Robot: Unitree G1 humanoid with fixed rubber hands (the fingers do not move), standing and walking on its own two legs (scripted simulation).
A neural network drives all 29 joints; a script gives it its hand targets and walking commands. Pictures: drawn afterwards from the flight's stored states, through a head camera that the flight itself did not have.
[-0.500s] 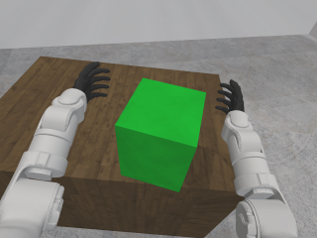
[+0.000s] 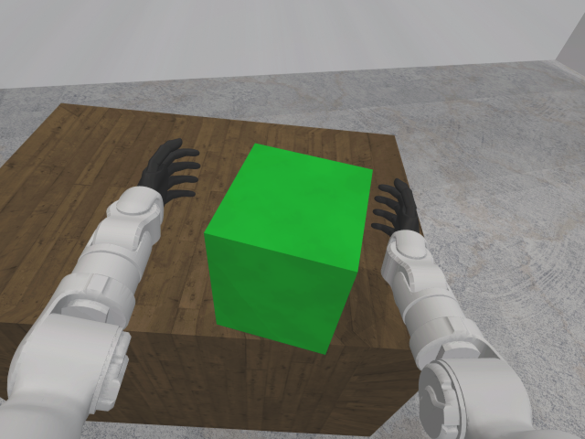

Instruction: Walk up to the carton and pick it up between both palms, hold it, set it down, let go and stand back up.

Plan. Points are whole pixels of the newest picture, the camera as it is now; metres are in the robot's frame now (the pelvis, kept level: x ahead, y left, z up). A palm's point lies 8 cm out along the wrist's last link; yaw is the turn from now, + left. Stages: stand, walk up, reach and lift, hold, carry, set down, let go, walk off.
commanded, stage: reach and lift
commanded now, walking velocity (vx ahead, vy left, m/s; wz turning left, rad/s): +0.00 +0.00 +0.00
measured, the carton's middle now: (290, 250) +0.42 -0.05 -0.01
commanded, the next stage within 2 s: none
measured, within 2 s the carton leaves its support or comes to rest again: neither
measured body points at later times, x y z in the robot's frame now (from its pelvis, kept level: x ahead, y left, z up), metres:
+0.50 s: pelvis +0.01 -0.01 +0.00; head +0.08 +0.01 +0.44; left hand +0.47 +0.11 +0.04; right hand +0.38 -0.21 +0.01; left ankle -0.01 +0.11 -0.74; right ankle +0.02 -0.16 -0.74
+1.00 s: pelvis +0.00 -0.01 +0.00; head +0.07 +0.01 +0.44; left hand +0.46 +0.10 +0.05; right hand +0.37 -0.19 +0.01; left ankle -0.01 +0.11 -0.74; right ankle +0.02 -0.16 -0.74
